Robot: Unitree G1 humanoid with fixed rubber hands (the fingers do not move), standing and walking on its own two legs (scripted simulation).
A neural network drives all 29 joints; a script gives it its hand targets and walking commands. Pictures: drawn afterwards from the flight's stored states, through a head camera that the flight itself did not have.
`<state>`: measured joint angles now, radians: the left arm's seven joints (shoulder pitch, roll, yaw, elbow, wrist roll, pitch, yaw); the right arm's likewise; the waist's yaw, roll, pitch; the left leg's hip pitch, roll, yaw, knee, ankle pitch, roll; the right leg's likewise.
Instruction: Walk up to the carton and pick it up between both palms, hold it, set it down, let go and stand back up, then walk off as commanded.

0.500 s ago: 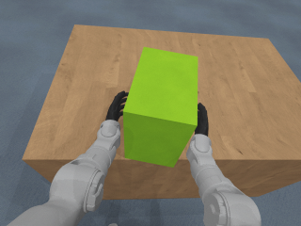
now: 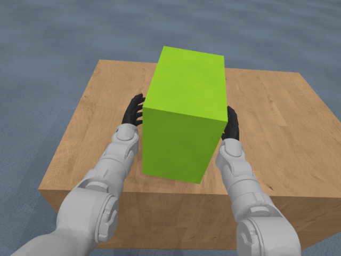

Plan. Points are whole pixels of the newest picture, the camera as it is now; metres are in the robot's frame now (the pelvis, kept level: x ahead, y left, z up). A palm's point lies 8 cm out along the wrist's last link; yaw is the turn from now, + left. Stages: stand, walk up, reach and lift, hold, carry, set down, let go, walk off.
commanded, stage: reach and lift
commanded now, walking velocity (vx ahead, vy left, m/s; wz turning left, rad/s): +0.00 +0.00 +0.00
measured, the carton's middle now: (182, 116) +0.46 -0.03 +0.10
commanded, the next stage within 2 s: none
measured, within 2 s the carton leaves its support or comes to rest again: neither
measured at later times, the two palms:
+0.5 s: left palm (127, 112) +0.40 +0.10 +0.16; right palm (234, 132) +0.37 -0.15 +0.14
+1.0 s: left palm (124, 111) +0.39 +0.11 +0.17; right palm (236, 117) +0.38 -0.14 +0.17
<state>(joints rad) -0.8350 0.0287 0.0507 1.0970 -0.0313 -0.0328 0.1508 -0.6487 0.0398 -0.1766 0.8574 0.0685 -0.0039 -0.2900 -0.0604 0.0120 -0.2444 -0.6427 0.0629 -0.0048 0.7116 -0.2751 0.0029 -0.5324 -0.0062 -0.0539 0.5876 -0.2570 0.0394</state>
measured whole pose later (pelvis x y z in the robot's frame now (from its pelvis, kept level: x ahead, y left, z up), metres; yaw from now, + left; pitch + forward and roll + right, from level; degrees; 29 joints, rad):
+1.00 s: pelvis -0.01 -0.04 +0.02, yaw +3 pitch +0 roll -2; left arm -0.74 -0.03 0.22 0.54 0.17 0.44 0.11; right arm -0.73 0.05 -0.15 0.71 0.15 0.25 -0.29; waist -0.06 -0.08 -0.05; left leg -0.30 0.06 -0.03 0.44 -0.15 -0.04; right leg -0.20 0.01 -0.09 0.37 -0.17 0.00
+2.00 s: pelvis -0.02 -0.03 +0.02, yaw +3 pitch -4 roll -2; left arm -0.77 -0.04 0.23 0.31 0.25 0.66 0.09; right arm -0.75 0.05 -0.11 0.62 0.17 0.34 -0.29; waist -0.06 -0.07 0.01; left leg -0.22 0.05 -0.03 0.42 -0.14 -0.03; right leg -0.12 -0.01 -0.09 0.36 -0.17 0.01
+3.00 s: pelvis -0.01 -0.03 +0.02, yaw +3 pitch -8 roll -2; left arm -0.71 -0.06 0.25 0.11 0.30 0.82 0.05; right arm -0.73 0.03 -0.02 0.51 0.26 0.45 -0.34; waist -0.08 -0.07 0.05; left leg -0.13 0.06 -0.03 0.43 -0.16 -0.04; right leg -0.03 0.00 -0.09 0.34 -0.17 0.00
